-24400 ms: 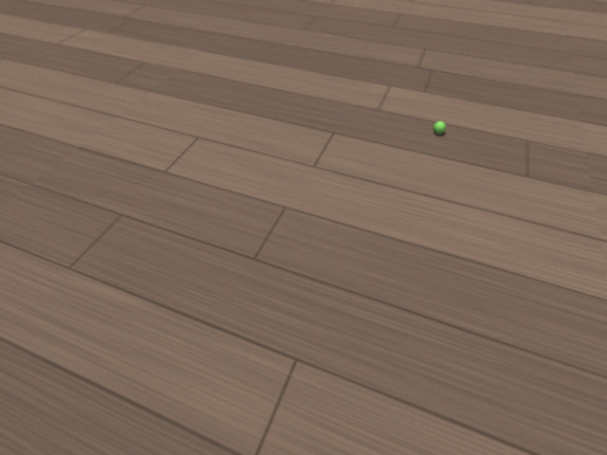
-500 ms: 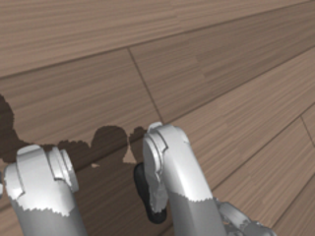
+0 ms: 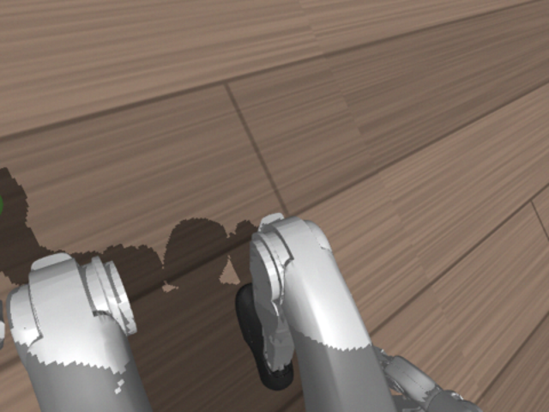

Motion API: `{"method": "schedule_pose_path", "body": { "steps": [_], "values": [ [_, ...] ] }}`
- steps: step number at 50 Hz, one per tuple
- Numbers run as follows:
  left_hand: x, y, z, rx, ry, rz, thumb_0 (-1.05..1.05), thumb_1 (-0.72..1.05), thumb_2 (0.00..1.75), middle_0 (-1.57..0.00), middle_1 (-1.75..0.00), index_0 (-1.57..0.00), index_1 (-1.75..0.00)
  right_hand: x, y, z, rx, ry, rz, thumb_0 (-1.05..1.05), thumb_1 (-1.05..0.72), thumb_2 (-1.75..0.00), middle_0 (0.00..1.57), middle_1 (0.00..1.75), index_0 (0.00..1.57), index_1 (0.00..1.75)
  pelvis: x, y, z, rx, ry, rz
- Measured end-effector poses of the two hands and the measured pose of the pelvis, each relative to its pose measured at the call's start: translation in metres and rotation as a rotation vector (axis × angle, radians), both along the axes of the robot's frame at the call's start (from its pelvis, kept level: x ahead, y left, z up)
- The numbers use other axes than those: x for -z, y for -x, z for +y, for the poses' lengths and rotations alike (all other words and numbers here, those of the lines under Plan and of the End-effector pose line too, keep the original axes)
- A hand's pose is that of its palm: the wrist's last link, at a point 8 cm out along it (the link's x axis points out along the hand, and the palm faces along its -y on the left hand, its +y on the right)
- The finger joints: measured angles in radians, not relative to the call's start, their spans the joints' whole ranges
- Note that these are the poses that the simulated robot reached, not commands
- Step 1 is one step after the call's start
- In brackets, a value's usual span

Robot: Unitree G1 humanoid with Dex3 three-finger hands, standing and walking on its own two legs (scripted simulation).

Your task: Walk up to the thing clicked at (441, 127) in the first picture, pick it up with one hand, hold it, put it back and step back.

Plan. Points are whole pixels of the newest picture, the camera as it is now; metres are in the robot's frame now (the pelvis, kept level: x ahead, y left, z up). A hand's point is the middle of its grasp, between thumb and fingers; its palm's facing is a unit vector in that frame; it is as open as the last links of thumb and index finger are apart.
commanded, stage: settle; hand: left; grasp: from above
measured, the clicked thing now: out of the picture +0.40 +0.33 -0.27
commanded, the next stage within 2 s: lift in 1.00 s
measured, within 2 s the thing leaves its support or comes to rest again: leaves its support in 0.40 s
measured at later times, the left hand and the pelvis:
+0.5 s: hand out of the picture +0.39 +0.33 -0.22, palm faces -0.35 -0.18 -0.92, open 9.0 cm; pelvis +0.00 +0.00 +0.00, yaw +1 degrees
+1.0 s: hand out of the picture +0.38 +0.33 -0.13, palm faces -0.40 -0.15 -0.91, open 9.0 cm; pelvis +0.00 -0.01 +0.03, yaw +6 degrees
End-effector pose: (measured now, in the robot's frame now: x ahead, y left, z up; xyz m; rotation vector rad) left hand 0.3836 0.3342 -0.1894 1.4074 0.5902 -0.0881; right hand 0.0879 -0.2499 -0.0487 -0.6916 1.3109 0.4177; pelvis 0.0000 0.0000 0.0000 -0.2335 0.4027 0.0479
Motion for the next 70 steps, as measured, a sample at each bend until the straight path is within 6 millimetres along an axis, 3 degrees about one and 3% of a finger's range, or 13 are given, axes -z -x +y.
{"method": "schedule_pose_path", "body": {
  "steps": [20,29,36,47,61,70],
  "values": [
    [-0.007,-0.003,-0.001,0.006,0.009,-0.017,0.04,0.22,0.32,-0.89,-0.53,-0.74,-0.44,0.004,0.002,0.002,0.036,-0.012,-0.010,0.01,-0.92,-0.90,0.20,0.30,0.20,0.30,0.001,0.000,0.001,-0.004,-0.003,0.011],
    [-0.044,-0.005,-0.002,-0.013,-0.020,-0.081,0.04,0.21,0.32,-0.89,-0.52,-0.75,-0.44,0.013,-0.009,0.001,0.134,-0.058,-0.065,0.01,-0.92,-0.90,0.20,0.30,0.20,0.30,-0.003,-0.003,0.000,-0.010,-0.020,0.060],
    [-0.076,-0.002,0.002,-0.032,-0.049,-0.022,0.04,0.22,0.29,-0.91,-0.50,-0.76,-0.43,0.019,-0.021,0.000,0.196,-0.091,-0.114,0.01,-0.92,-0.90,0.20,0.30,0.20,0.30,-0.011,-0.001,-0.002,-0.025,-0.045,0.091],
    [-0.109,0.001,-0.001,-0.005,-0.033,0.002,0.04,0.20,0.31,-0.92,-0.49,-0.77,-0.43,0.022,-0.022,-0.010,0.258,-0.061,-0.103,0.01,-0.92,-0.90,0.20,0.30,0.20,0.30,-0.024,0.002,-0.009,-0.051,-0.079,0.118],
    [-0.139,0.000,0.000,-0.005,-0.042,-0.009,0.04,0.18,0.32,-0.95,-0.47,-0.79,-0.42,0.011,-0.015,-0.022,0.325,0.015,-0.089,0.01,-0.92,-0.91,0.20,0.30,0.20,0.30,-0.040,0.003,-0.014,-0.068,-0.098,0.143],
    [-0.170,0.013,0.000,-0.010,-0.028,0.012,0.03,0.18,0.33,-0.94,-0.47,-0.78,-0.42,-0.005,-0.017,-0.020,0.374,0.012,-0.102,0.01,-0.92,-0.91,0.20,0.30,0.21,0.30,-0.062,0.005,-0.014,-0.083,-0.100,0.160]
  ]
}}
